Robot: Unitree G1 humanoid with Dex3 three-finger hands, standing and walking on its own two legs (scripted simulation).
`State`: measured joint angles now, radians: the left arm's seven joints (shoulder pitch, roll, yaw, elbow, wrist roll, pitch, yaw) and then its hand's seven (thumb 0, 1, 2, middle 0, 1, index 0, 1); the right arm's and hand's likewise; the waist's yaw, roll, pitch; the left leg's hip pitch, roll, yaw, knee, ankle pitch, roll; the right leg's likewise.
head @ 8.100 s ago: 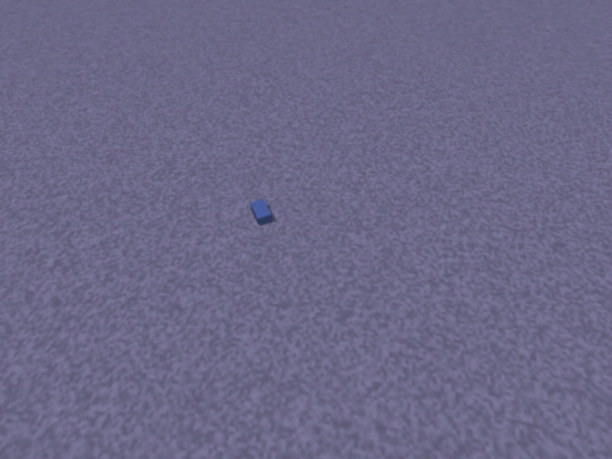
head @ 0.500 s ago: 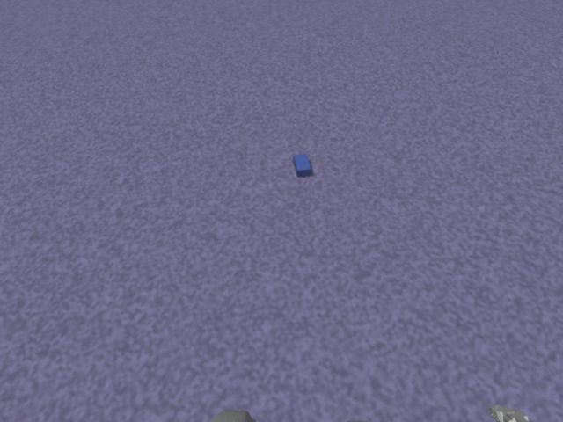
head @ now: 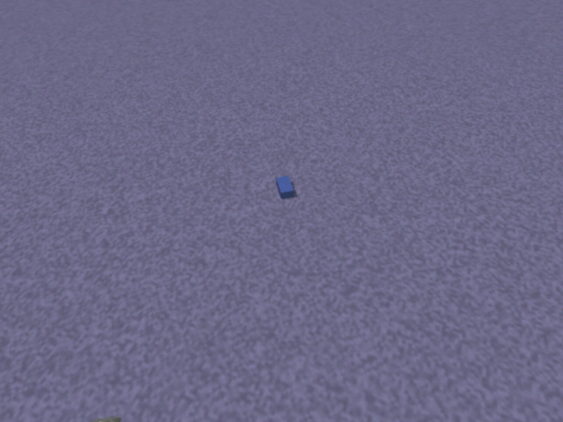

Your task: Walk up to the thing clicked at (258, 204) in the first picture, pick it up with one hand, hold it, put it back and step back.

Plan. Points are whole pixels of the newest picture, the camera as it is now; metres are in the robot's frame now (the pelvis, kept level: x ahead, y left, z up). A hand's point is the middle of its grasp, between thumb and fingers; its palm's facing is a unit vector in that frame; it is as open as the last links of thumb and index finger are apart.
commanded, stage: walk up
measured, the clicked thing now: (284, 187) +1.29 +0.04 -0.75
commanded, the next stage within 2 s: stand in 0.04 s
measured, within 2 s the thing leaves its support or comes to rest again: neither
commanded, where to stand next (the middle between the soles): +0.04 +0.03 m, yaw +1 degrees
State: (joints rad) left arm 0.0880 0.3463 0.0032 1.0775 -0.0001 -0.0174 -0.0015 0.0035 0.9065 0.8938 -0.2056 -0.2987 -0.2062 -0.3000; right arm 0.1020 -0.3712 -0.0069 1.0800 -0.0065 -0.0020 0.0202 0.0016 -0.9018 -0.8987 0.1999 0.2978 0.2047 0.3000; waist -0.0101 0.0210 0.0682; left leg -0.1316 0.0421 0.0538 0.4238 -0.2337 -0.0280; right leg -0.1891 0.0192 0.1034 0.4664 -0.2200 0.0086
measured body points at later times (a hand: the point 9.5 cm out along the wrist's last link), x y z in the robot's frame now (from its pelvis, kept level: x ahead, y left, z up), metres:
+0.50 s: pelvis +0.00 +0.00 +0.01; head +0.02 +0.00 +0.46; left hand +0.07 +0.31 -0.12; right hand +0.08 -0.30 -0.13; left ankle +0.00 +0.14 -0.74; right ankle +0.02 -0.13 -0.74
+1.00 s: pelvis +0.01 +0.00 +0.01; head +0.01 +0.00 +0.46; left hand +0.09 +0.31 -0.12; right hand +0.10 -0.30 -0.13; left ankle +0.00 +0.14 -0.74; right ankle +0.02 -0.13 -0.74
